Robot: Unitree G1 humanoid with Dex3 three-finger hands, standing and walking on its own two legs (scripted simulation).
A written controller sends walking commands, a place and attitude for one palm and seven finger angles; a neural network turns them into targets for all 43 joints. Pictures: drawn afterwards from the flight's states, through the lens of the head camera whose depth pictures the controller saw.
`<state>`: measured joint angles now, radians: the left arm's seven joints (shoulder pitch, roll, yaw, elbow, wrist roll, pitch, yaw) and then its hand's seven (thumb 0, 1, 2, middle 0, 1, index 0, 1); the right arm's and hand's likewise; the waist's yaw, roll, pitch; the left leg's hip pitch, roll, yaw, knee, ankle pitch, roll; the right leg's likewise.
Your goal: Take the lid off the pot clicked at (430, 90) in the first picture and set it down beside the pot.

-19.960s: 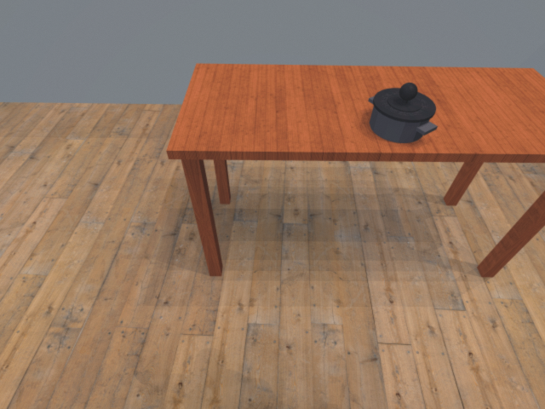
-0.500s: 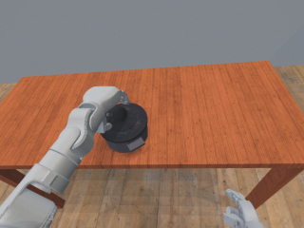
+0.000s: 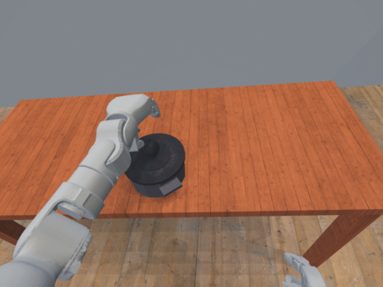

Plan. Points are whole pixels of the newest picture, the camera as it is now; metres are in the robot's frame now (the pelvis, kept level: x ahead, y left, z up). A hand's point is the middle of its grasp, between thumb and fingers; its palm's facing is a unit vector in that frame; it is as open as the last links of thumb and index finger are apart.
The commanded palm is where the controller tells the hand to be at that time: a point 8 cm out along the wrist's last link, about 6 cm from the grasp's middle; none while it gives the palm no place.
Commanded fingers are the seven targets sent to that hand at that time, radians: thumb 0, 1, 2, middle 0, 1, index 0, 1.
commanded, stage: move the open hand above the knob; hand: left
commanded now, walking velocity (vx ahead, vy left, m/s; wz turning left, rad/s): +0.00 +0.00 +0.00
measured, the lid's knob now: (150, 147) +0.44 +0.12 +0.04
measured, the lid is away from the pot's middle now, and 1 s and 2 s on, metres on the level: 0.00 0.00 0.00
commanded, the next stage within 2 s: lower the open fingers around the knob in 1.10 s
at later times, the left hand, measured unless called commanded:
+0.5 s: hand (143, 124) +0.43 +0.12 +0.13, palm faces -0.19 -0.05 -0.98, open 10.4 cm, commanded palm +0.40 +0.12 +0.19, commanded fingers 0.00 -0.33 1.42 -0.81 -0.08 -0.81 -0.08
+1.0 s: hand (144, 139) +0.40 +0.11 +0.12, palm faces -0.23 -0.02 -0.97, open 10.4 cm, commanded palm +0.38 +0.13 +0.19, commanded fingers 0.00 -0.33 1.42 -0.81 -0.08 -0.81 -0.08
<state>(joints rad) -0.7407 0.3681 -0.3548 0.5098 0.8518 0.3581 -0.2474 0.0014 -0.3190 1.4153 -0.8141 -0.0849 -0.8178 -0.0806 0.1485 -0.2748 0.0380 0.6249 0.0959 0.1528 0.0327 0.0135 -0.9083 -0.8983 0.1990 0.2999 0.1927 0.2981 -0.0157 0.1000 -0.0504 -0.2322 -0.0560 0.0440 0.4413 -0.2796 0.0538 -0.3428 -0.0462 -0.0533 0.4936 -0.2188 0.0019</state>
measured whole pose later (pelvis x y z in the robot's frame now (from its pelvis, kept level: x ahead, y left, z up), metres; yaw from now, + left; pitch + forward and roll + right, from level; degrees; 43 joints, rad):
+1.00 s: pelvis +0.00 +0.00 +0.00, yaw +0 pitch +3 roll +1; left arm -0.68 0.37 -0.41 0.38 0.85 0.34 -0.28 0.00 -0.32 1.41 -0.82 -0.09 -0.82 -0.08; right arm 0.10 -0.27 0.05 0.62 0.09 0.15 0.01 0.01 -0.91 -0.90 0.20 0.30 0.19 0.30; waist 0.00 0.11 -0.03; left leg -0.21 -0.06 0.04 0.44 -0.28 0.05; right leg -0.32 -0.05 -0.06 0.49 -0.22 0.00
